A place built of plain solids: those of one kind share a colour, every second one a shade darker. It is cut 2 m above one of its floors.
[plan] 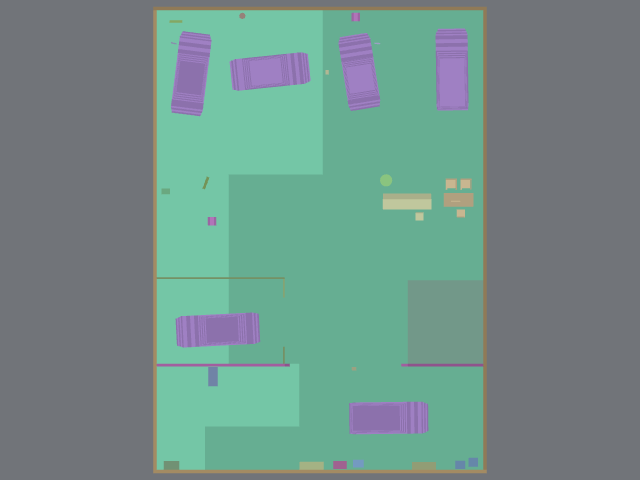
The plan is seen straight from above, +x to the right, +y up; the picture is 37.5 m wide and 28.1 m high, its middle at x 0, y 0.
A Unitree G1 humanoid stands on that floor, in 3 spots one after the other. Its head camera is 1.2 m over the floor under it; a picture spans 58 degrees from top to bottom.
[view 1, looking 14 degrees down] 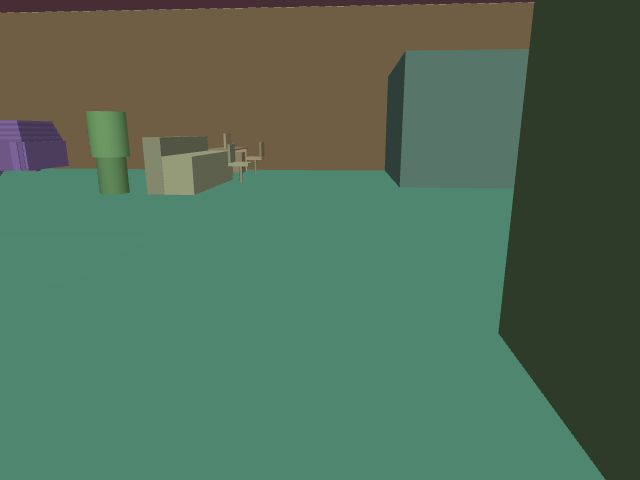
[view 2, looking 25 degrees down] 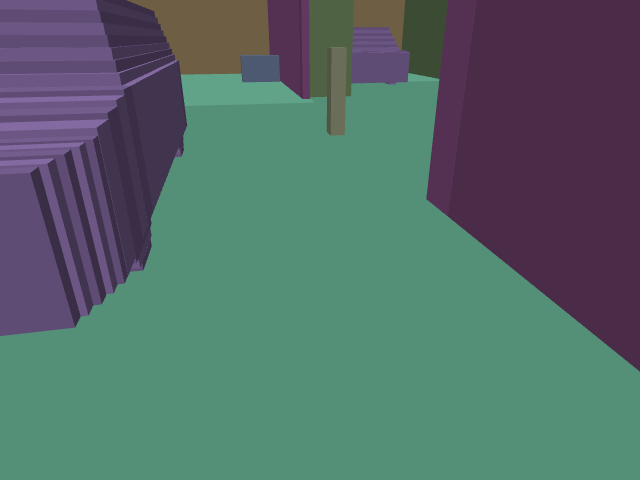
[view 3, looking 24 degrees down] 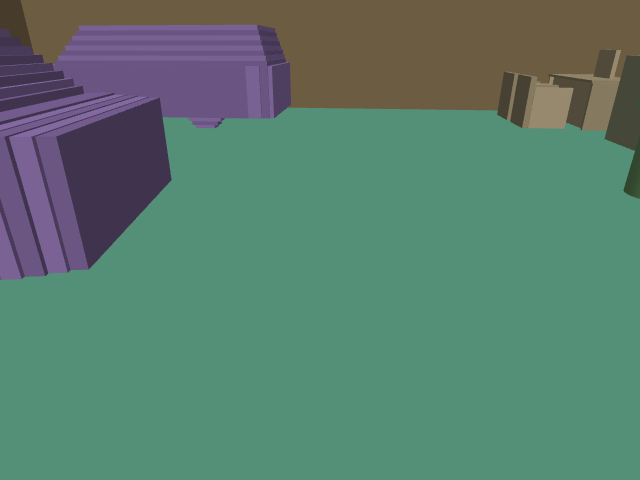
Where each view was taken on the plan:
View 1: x -4.57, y -1.26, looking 4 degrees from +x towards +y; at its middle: floor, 4.96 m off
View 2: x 7.89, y -8.90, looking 169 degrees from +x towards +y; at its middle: floor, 2.84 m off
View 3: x -0.09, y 6.11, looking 6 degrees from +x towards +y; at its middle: floor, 2.95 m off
